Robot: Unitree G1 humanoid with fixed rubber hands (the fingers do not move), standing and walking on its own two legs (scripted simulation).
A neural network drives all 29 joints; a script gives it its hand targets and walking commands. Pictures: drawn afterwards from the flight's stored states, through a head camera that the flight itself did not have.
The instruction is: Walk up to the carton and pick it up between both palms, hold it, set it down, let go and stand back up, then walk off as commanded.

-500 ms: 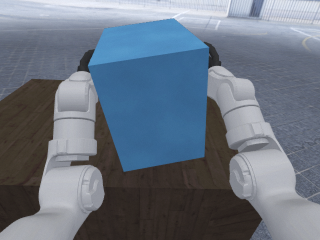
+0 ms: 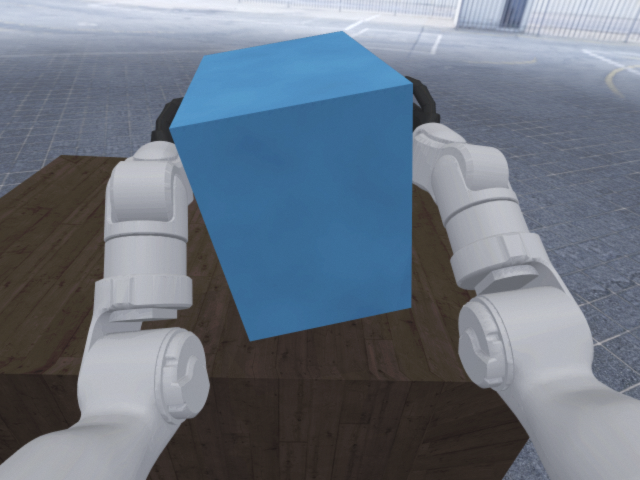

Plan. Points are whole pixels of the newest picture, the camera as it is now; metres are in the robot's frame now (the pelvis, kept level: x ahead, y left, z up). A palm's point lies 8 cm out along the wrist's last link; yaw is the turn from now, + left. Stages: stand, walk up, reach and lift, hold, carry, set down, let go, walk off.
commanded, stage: hold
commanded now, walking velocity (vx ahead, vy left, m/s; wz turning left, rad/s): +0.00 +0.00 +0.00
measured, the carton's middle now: (300, 172) +0.40 +0.00 +0.27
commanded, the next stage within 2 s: none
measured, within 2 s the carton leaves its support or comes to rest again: neither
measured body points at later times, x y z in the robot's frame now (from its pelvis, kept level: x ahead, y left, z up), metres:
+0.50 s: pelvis +0.00 +0.00 +0.00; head -0.09 +0.02 +0.44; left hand +0.38 +0.14 +0.30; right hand +0.38 -0.14 +0.33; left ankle +0.02 +0.13 -0.75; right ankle +0.01 -0.12 -0.75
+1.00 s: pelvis +0.00 +0.00 +0.00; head -0.09 +0.02 +0.44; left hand +0.38 +0.15 +0.30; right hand +0.38 -0.14 +0.33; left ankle +0.02 +0.13 -0.75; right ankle +0.01 -0.12 -0.75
